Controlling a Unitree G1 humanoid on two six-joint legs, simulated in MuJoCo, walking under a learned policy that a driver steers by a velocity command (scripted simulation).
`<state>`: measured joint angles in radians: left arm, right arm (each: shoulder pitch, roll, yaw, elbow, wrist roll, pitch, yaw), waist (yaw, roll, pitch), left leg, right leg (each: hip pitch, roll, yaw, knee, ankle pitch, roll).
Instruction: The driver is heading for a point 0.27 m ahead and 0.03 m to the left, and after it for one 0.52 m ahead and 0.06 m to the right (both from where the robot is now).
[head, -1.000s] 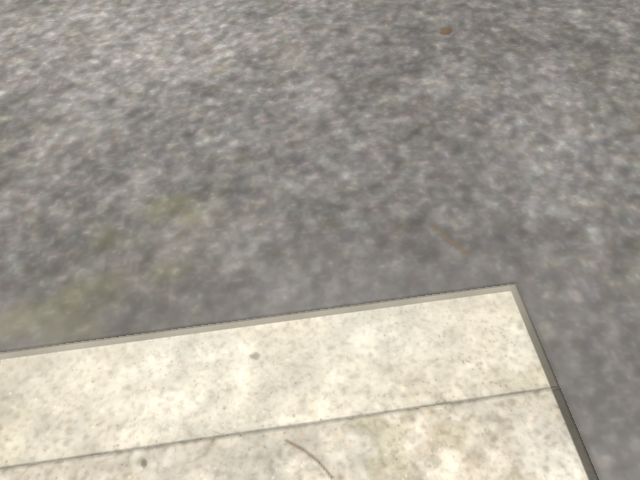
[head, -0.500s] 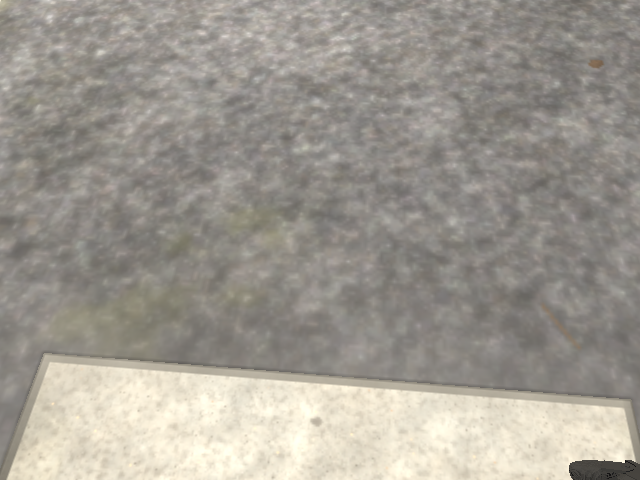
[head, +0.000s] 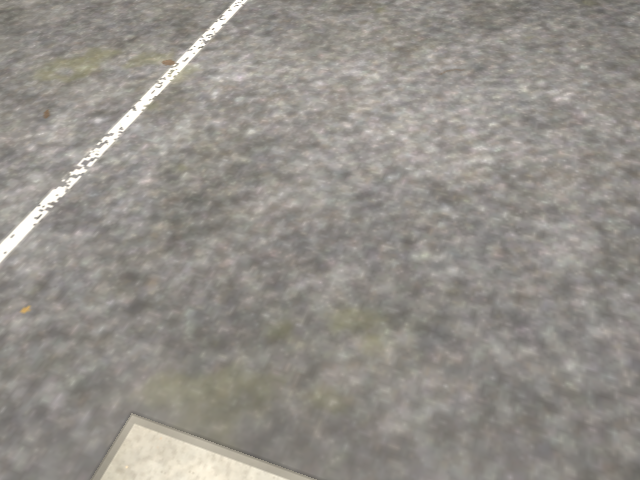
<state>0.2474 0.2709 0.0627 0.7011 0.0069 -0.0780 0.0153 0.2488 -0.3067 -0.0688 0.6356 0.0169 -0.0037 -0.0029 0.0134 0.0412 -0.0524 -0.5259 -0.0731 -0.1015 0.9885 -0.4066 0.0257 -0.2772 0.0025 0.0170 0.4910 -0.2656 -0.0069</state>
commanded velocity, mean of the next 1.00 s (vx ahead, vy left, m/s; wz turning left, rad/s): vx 0.43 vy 0.00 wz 0.02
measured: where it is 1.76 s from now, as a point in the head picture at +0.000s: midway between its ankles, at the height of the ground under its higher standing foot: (294, 456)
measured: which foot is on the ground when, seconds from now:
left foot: up 0.00-0.34, down 0.36-0.88, up 0.90-1.00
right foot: down 0.00-0.36, up 0.38-0.86, down 0.88-1.00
